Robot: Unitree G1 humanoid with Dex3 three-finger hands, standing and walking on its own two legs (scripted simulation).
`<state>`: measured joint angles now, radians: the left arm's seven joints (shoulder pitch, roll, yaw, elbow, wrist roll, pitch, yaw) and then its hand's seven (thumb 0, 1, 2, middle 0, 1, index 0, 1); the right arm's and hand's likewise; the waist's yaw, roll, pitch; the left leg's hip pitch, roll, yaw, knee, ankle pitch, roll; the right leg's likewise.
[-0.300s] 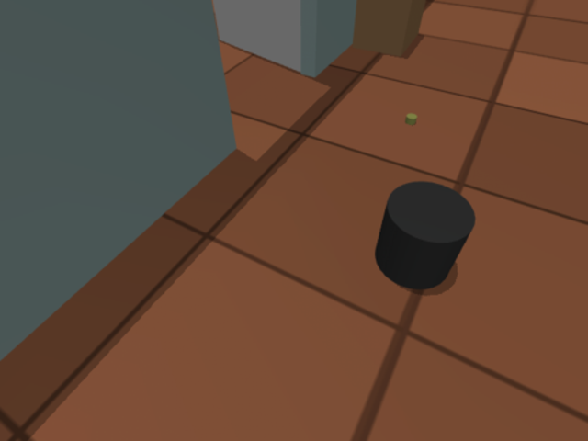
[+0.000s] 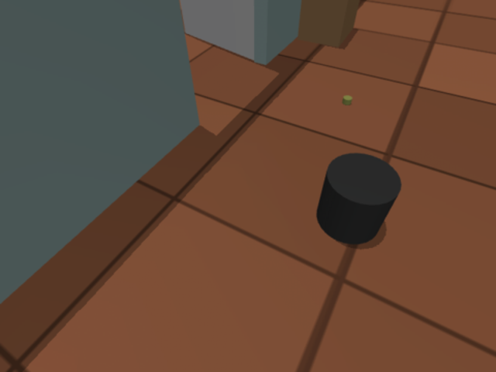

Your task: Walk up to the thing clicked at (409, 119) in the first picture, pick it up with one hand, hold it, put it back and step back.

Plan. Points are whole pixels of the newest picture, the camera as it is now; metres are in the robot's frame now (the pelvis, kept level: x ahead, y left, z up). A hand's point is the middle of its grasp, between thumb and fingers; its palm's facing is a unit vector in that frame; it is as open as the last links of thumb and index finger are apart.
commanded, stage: stand
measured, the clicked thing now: (347, 100) +2.01 -0.69 -0.76
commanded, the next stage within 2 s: walk up in 0.82 s
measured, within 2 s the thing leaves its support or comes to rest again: neither
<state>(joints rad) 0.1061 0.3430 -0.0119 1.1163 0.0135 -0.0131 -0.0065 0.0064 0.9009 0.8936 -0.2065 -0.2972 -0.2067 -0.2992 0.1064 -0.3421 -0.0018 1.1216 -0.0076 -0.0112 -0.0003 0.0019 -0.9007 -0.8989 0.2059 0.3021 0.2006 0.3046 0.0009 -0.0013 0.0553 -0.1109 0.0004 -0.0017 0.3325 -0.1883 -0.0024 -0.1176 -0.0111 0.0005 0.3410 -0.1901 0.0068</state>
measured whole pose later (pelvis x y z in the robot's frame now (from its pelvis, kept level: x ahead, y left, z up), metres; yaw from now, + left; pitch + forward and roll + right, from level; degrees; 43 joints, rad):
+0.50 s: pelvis +0.00 +0.00 +0.00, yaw +0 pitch -2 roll +0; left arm 0.11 0.35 -0.01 1.11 0.01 -0.01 -0.01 0.01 0.90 0.89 -0.21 -0.30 -0.21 -0.30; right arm 0.11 -0.34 0.00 1.12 -0.01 -0.01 0.00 0.00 -0.90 -0.90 0.21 0.30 0.20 0.30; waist 0.00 0.00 0.05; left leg -0.10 0.00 0.00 0.33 -0.19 0.00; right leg -0.11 -0.01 0.00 0.33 -0.19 0.01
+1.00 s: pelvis -0.01 +0.02 -0.02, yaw -8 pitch -1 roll +1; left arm 0.22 0.38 0.03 0.93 0.05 0.02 -0.01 0.01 0.90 0.89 -0.21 -0.30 -0.21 -0.30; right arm 0.05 -0.40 -0.09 0.93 -0.01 0.02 0.03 0.00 -0.90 -0.90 0.21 0.30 0.20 0.30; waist 0.00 0.00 0.11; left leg -0.24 0.02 0.13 0.55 -0.31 0.03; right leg -0.32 0.02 0.14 0.62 -0.27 0.00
